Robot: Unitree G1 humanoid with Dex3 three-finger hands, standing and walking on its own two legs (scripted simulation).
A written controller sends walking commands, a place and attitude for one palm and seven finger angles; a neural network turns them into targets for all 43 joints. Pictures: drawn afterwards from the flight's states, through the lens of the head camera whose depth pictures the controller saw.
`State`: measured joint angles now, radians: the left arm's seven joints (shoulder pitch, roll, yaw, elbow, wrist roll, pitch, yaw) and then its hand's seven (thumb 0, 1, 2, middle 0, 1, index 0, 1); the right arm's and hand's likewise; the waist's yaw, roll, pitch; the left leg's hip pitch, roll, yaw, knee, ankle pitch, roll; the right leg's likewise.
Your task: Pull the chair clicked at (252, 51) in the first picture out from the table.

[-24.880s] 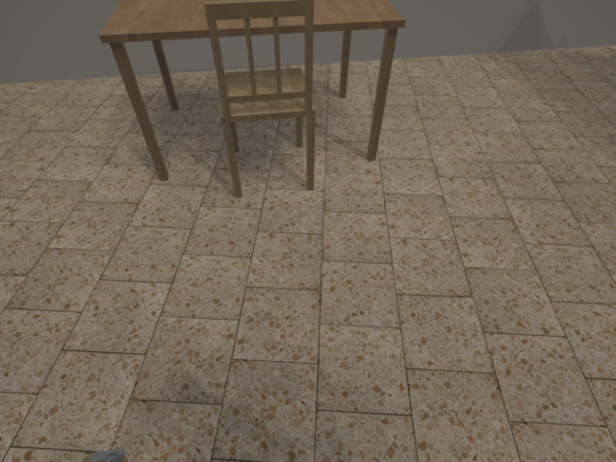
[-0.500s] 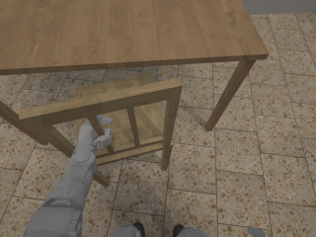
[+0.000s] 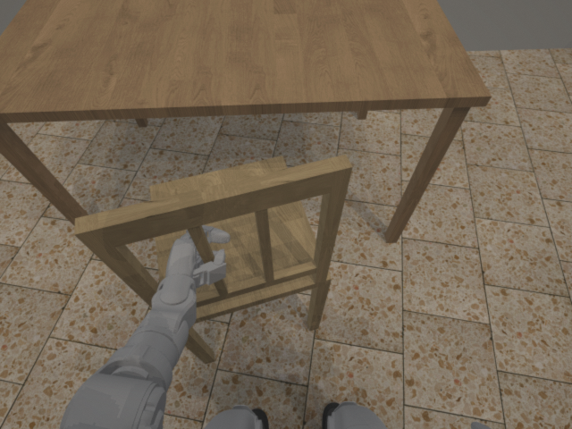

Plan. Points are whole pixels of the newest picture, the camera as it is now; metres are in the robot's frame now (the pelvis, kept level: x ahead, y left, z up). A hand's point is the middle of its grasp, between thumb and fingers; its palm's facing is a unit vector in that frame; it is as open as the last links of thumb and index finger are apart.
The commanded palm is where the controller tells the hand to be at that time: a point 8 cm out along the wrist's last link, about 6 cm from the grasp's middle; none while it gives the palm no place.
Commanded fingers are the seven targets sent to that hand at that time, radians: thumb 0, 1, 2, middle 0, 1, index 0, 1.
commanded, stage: step backward, pulling the chair out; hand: left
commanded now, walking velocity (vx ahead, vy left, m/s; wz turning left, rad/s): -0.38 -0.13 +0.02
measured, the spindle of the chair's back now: (210, 262) +0.39 +0.13 -0.09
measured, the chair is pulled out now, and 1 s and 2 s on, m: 0.19 0.33 0.54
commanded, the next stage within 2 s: stop walking, hand still on the chair in 1.78 s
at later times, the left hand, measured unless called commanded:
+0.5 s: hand (218, 301) +0.30 +0.11 -0.06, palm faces +0.03 -0.99 -0.16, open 5.1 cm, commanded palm +0.30 +0.16 -0.06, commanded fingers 0.00 0.90 0.90 -0.50 -1.45 -0.50 -1.45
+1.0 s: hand (209, 364) +0.21 +0.11 -0.06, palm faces -0.02 -0.99 -0.16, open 5.1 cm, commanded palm +0.21 +0.16 -0.05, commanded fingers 0.00 0.90 0.90 -0.50 -1.45 -0.50 -1.45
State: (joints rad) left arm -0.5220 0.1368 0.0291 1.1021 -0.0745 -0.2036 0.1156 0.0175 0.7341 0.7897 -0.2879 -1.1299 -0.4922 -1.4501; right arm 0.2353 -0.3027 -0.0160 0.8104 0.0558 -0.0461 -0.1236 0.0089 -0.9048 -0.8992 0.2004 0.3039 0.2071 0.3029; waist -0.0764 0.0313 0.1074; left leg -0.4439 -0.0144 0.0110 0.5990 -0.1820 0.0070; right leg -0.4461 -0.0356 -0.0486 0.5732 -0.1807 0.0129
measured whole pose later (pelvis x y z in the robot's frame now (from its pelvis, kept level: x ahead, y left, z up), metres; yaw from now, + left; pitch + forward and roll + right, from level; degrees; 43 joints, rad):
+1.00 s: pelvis -0.16 +0.00 +0.00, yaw +0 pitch +2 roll +0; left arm -0.57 0.15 0.03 1.07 -0.05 -0.17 0.10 0.01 0.72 0.78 -0.24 -1.17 -0.49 -1.45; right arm 0.18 -0.25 -0.01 0.78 0.03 -0.02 -0.12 0.01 -0.90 -0.90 0.20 0.30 0.21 0.30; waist -0.07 0.01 0.16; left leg -0.39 0.01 -0.02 0.60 -0.23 -0.02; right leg -0.44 -0.04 -0.01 0.58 -0.17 0.03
